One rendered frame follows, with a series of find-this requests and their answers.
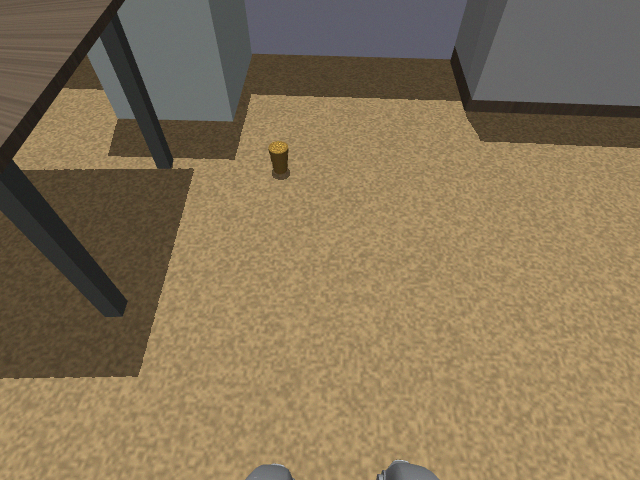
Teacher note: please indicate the cup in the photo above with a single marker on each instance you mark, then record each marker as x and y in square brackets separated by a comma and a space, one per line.
[278, 151]

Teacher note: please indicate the table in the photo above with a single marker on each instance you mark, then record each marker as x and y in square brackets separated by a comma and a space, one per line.
[42, 42]

